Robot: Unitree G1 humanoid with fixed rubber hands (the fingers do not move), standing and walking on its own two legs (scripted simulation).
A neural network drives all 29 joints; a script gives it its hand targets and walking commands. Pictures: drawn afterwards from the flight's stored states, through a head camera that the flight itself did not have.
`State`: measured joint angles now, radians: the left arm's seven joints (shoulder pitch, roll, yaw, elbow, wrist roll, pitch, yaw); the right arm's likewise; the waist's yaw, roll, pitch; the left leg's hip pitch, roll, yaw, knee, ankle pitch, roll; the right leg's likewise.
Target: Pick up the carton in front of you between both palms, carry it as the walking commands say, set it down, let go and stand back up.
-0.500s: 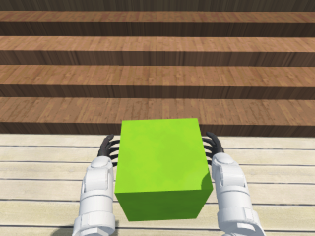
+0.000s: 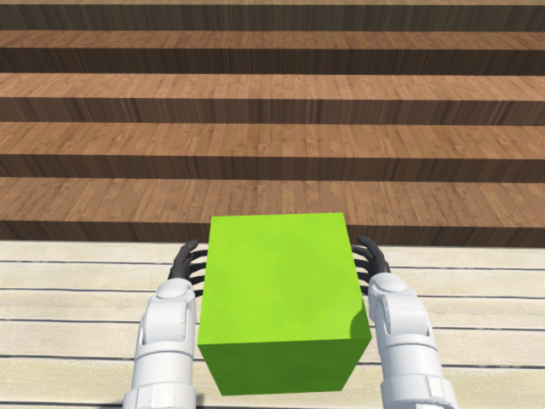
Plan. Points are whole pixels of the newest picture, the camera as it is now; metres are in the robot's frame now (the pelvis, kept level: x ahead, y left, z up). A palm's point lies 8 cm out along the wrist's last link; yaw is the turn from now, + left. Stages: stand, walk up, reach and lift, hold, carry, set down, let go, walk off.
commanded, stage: reach and lift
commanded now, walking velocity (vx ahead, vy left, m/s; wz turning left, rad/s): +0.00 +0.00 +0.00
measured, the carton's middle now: (279, 308) +0.29 +0.00 -0.04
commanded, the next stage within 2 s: hold in 0.04 s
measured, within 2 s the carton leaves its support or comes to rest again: neither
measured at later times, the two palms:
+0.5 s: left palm (177, 290) +0.28 +0.15 +0.05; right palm (383, 285) +0.28 -0.15 +0.05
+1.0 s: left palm (178, 287) +0.28 +0.15 +0.05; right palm (382, 282) +0.28 -0.15 +0.05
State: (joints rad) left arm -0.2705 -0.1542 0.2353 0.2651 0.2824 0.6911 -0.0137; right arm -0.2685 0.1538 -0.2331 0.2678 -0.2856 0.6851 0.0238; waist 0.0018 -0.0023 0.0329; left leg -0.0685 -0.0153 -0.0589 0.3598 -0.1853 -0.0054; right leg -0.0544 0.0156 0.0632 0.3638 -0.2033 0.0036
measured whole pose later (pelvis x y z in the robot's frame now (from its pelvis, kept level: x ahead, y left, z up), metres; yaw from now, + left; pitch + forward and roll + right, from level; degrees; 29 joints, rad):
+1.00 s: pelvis -0.01 +0.00 +0.00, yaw +0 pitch -8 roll +0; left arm -0.26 -0.15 0.22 0.20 0.27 0.77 -0.02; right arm -0.26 0.15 -0.21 0.20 -0.28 0.76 0.03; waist 0.00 0.00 0.04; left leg -0.03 -0.02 -0.06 0.34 -0.17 0.00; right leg -0.02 0.01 0.07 0.35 -0.19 0.01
